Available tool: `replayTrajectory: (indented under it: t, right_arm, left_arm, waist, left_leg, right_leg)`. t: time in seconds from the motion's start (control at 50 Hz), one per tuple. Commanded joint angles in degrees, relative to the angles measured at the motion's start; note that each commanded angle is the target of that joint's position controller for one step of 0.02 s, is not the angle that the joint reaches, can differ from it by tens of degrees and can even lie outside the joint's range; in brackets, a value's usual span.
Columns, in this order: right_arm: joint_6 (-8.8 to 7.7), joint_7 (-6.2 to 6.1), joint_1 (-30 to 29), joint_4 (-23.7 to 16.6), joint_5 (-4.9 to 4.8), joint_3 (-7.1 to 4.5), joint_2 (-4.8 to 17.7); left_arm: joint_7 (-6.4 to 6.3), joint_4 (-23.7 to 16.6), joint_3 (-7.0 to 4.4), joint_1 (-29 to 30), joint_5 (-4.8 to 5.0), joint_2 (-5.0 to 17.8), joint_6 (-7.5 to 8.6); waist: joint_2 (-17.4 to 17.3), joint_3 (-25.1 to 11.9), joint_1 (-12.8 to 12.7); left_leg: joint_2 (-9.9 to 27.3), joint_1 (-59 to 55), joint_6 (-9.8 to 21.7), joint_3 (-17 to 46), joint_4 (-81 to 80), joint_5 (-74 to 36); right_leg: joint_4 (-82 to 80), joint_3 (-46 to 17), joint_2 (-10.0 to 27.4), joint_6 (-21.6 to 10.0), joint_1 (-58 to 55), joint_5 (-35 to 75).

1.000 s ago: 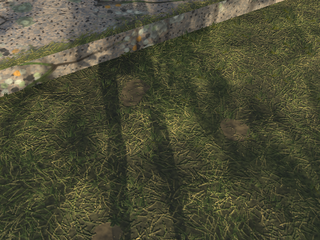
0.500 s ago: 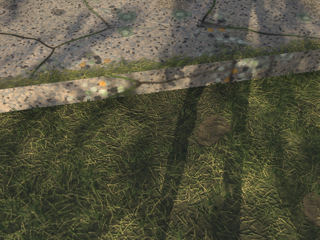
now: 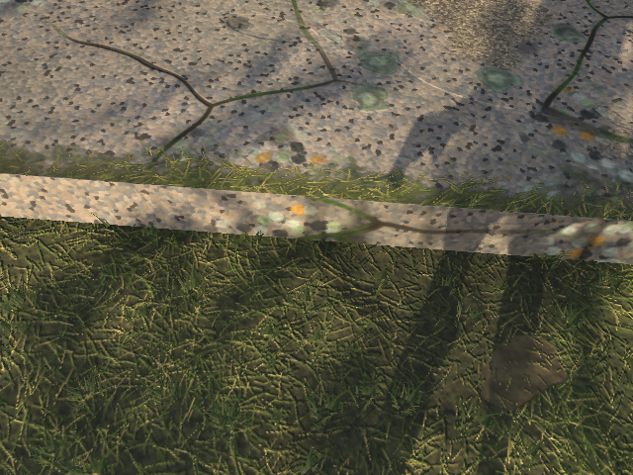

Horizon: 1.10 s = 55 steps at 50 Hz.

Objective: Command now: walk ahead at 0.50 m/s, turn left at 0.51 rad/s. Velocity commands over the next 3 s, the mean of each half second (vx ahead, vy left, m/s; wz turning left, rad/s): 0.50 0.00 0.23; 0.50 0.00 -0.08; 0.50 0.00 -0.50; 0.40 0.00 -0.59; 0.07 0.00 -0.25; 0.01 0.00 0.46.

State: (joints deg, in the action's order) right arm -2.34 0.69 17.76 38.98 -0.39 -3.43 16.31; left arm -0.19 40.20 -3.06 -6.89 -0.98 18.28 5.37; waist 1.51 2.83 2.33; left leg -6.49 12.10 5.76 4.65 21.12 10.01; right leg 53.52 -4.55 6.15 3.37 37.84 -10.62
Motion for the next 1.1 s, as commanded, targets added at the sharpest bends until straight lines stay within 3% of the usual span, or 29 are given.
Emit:
replayTrajectory:
  t: [0.02,0.08,0.14,0.18,0.22,0.24,0.26,0.28,0.3,0.34,0.36,0.38,0.42,0.46,0.48,0.52,0.58,0.66,0.7,0.72,0.74,0.76,0.78,0.8,0.82,0.84,0.9,1.02,1.1]
  right_arm:
    - [-0.99,-1.13,-2.3,-3.5,-0.38,-2.59,9.4]
    - [-1.01,-1.23,1.6,-1.2,-0.60,-2.45,9.5]
    - [-0.78,-1.17,4.1,0.6,-0.73,-2.40,9.4]
    - [-0.35,-1.24,4.4,1.3,-0.53,-2.57,9.7]
    - [0.02,-1.20,3.2,1.3,-0.52,-2.26,8.9]
    - [0.03,-1.14,2.8,0.6,0.01,-1.35,6.9]
    - [-0.59,-1.19,9.0,-0.2,-0.68,-0.22,3.7]
    - [-1.13,-1.24,9.7,0.0,-0.82,0.06,4.3]
    - [-1.39,-1.06,4.6,-0.6,-1.51,-1.05,8.7]
    - [-1.74,-0.83,-3.2,-2.6,-0.59,-0.92,8.2]
    - [-1.70,-0.78,-3.5,-2.5,-0.04,-1.16,7.7]
    - [-1.54,-0.65,-2.3,-2.0,-0.15,-1.02,6.6]
    - [-1.18,-0.53,-1.4,-1.6,-0.15,-0.56,4.6]
    - [-1.30,-0.65,-4.7,-2.7,0.29,-0.10,3.7]
    - [-0.04,0.93,-6.1,-2.8,5.19,0.82,2.5]
    - [0.54,2.04,-8.0,-3.0,3.92,1.45,0.8]
    - [0.63,2.17,-13.3,-3.8,2.50,1.36,2.4]
    - [0.08,1.41,-14.3,-3.9,2.91,0.81,4.4]
    - [-0.94,0.52,-4.1,-0.3,3.55,-0.01,5.7]
    - [-1.55,-0.15,5.7,1.9,4.66,-0.93,9.0]
    - [-1.37,-0.62,10.0,2.7,4.85,-2.91,16.1]
    - [-0.72,-0.53,7.7,2.9,2.51,-2.41,12.8]
    - [-0.66,-0.43,3.2,2.6,1.98,-1.40,9.6]
    - [-1.02,-0.27,0.5,2.7,2.07,-0.53,6.5]
    - [-1.44,-0.38,-0.7,3.2,2.08,0.08,4.8]
    - [-1.91,-0.57,-1.3,4.0,1.98,0.44,3.8]
    - [-3.27,-0.62,-0.1,6.0,1.68,0.24,4.4]
    - [-3.60,-0.85,2.1,9.5,1.72,0.22,4.2]
    - [-3.59,-1.41,4.6,11.8,1.68,-0.02,5.5]
  left_arm:
    - [0.29,-3.1,-0.30,2.0,0.02,2.4,0.41]
    - [1.38,-4.1,0.16,7.3,0.89,2.0,1.14]
    - [2.09,-5.2,-0.37,9.4,1.16,3.9,1.63]
    - [2.26,-5.2,-0.81,8.0,1.17,4.9,1.84]
    - [1.86,-3.3,-1.91,0.7,0.86,6.5,2.12]
    - [1.54,-2.2,-2.71,-7.1,0.20,8.8,2.31]
    - [1.39,-0.7,-4.16,-14.8,-0.49,13.6,1.99]
    - [2.06,1.3,-3.71,-18.2,1.21,10.8,1.44]
    - [1.99,1.1,-2.52,-15.7,2.16,7.3,1.15]
    - [1.64,0.3,-1.48,-9.6,0.97,5.0,0.36]
    - [1.55,0.1,-0.99,-8.1,0.42,3.9,0.49]
    - [1.55,0.2,-0.81,-7.3,0.24,3.6,0.57]
    - [1.47,0.9,-0.95,-7.6,0.91,4.1,0.92]
    - [1.19,1.8,-1.44,-8.3,1.25,5.9,0.96]
    - [1.59,4.7,-1.35,-12.4,-0.38,5.6,0.27]
    - [2.21,5.3,-1.47,-12.0,0.05,5.3,-0.10]
    - [2.27,6.5,-1.55,-14.3,0.37,5.4,-0.54]
    - [1.29,8.1,-1.98,-15.6,-0.07,6.8,-1.09]
    - [1.04,8.9,-1.66,-15.5,0.00,6.4,-1.35]
    - [1.02,7.6,-0.74,-15.2,0.10,4.0,-1.28]
    - [1.21,5.4,0.57,-20.3,1.54,-1.1,-1.17]
    - [0.69,6.7,-0.80,-17.2,-0.52,4.8,-1.67]
    - [0.95,6.6,-1.08,-14.6,-0.43,5.0,-1.80]
    - [1.39,6.8,-0.63,-12.9,0.07,3.7,-1.76]
    - [1.61,7.4,-0.53,-12.5,0.10,2.7,-2.20]
    - [1.82,8.1,-0.40,-13.2,-0.57,2.2,-2.88]
    - [2.51,9.0,-0.32,-12.4,-0.99,1.0,-3.89]
    - [3.65,5.9,0.59,0.0,-0.81,-1.0,-3.74]
    - [3.86,3.4,1.41,6.1,-1.10,-1.7,-3.41]
  waist:
    - [-5.2,-3.1,-0.6]
    - [-5.8,-2.1,2.2]
    - [-6.3,-1.0,2.7]
    - [-7.6,-0.8,1.6]
    - [-7.8,-4.0,-2.5]
    - [-5.7,-11.5,-6.2]
    - [6.3,-21.2,-6.3]
    - [14.6,-22.5,-7.1]
    - [8.2,-13.8,-7.9]
    - [1.7,-3.5,-6.0]
    - [2.3,-2.3,-4.5]
    - [3.5,-2.2,-3.4]
    - [4.2,-2.6,-2.6]
    - [3.0,-1.6,-3.0]
    - [-0.7,-1.3,-2.5]
    - [3.4,-1.4,-2.8]
    - [4.2,-1.0,-4.9]
    - [3.4,-0.6,-4.2]
    - [1.0,-5.6,0.5]
    - [-3.6,-13.1,4.3]
    - [-18.0,-18.9,3.2]
    - [-12.2,-16.1,3.2]
    - [-7.8,-8.6,1.4]
    - [-5.3,-5.1,0.3]
    - [-5.8,-2.6,-0.9]
    - [-7.1,-1.6,-2.1]
    - [-6.4,-1.4,-2.9]
    - [-5.5,1.8,-0.9]
    - [-5.2,2.1,0.4]
  left_leg:
    - [11.5,2.8,8.2,8.7,-7.9,-11.1]
    - [12.6,2.2,7.0,9.4,-7.9,-5.9]
    - [15.7,-4.6,6.6,12.9,-4.3,-6.0]
    - [17.5,-8.2,5.8,14.9,-2.0,-10.0]
    - [15.0,-9.1,3.9,13.3,5.6,-22.5]
    - [11.9,-4.7,2.1,10.5,17.3,-22.0]
    - [4.1,14.3,-2.7,4.0,37.7,-6.6]
    - [1.2,25.8,-4.4,4.3,48.7,22.3]
    - [4.4,31.7,-4.1,6.1,52.8,20.2]
    - [9.0,31.9,-4.0,1.8,48.6,12.2]
    - [11.0,29.2,-4.1,1.6,45.1,9.4]
    - [11.7,26.5,-4.4,1.1,43.1,7.9]
    - [12.3,25.0,-5.3,-0.2,39.5,6.4]
    - [12.8,26.6,-6.3,-1.1,33.4,2.1]
    - [11.3,21.5,-6.4,-5.2,30.4,-0.4]
    - [10.3,17.2,-6.1,-7.0,22.5,-6.3]
    - [10.0,16.5,-5.6,-7.2,15.8,-9.7]
    - [8.7,14.3,-2.9,-6.9,10.2,-2.3]
    - [6.2,0.3,-0.4,-7.7,4.0,-0.7]
    - [14.1,-13.8,2.5,0.6,3.1,3.6]
    - [29.2,-29.4,9.3,26.1,-1.9,11.0]
    - [29.5,-26.0,9.6,33.5,-6.7,13.1]
    - [27.3,-19.6,8.4,24.2,-6.6,12.4]
    - [24.9,-13.7,7.1,17.6,-8.3,7.3]
    - [22.6,-9.5,5.1,11.9,-10.2,2.9]
    - [20.9,-6.7,3.6,7.9,-11.5,-1.0]
    - [19.9,-6.0,3.3,0.9,-13.3,-11.0]
    - [18.0,-8.0,2.6,-9.6,-14.6,-16.9]
    - [19.2,-11.0,1.8,-13.6,-11.5,-26.2]
  right_leg:
    - [-11.7,1.7,-2.0,1.0,-4.9,12.3]
    - [-19.5,2.2,-3.7,0.3,-9.1,19.6]
    - [-23.8,1.3,-3.9,-1.8,-7.2,15.4]
    - [-25.0,1.7,-4.3,-3.6,-8.2,9.8]
    - [-28.2,4.1,-6.0,-6.5,-18.4,8.0]
    - [-25.8,-0.4,-0.8,-9.8,-31.8,10.4]
    - [-26.5,-20.7,10.9,-18.4,-54.1,3.0]
    - [-34.8,-37.7,15.9,-21.3,-58.8,-10.4]
    - [-36.8,-34.4,14.9,-18.9,-53.0,-18.6]
    - [-39.6,-22.1,10.5,-16.6,-39.2,-11.2]
    - [-40.9,-18.5,8.6,-16.0,-35.0,-6.1]
    - [-42.1,-15.9,7.2,-15.8,-32.4,-2.3]
    - [-43.9,-11.7,6.3,-16.5,-30.3,3.6]
    - [-45.4,-8.6,6.3,-17.1,-30.1,9.0]
    - [-45.6,-3.9,3.9,-15.2,-26.1,15.9]
    - [-44.8,1.4,0.5,-13.0,-25.0,19.2]
    - [-44.5,0.2,2.5,-12.4,-29.3,16.3]
    - [-39.6,-2.2,6.8,-11.8,-37.1,21.1]
    - [-25.9,1.3,3.8,-10.0,-36.5,32.6]
    - [-11.5,3.8,1.0,-8.8,-29.2,24.1]
    - [7.9,8.8,-8.9,-6.2,-8.6,-5.2]
    - [13.5,3.1,-8.8,-7.0,-1.5,-17.9]
    - [14.6,1.0,-5.8,-7.7,-0.2,-14.2]
    - [12.3,0.7,-3.9,-7.7,-2.0,-10.5]
    - [9.3,0.9,-2.7,-7.5,-4.2,-8.7]
    - [7.7,0.8,-2.2,-6.8,-6.6,-7.3]
    - [7.4,1.3,-2.4,-5.7,-6.4,-2.8]
    - [-6.5,4.6,-1.7,-4.0,-1.8,8.1]
    - [-16.1,9.4,-3.3,-6.0,-6.0,9.3]
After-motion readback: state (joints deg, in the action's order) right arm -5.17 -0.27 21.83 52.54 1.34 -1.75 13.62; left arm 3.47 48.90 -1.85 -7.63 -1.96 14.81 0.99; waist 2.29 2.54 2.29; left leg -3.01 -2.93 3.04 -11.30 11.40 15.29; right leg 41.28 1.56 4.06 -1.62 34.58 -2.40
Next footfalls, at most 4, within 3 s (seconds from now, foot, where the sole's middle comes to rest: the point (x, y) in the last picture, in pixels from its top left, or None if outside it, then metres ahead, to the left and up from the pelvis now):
0.24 right None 0.32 -0.15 -0.78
0.72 left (269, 432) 0.55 0.08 -0.78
1.22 right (345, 321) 0.81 -0.10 -0.78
1.84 left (310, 153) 1.21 -0.02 -0.61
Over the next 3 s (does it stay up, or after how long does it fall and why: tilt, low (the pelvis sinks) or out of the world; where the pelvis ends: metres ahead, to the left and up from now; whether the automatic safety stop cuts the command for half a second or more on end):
stays up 1.23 -0.08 0.16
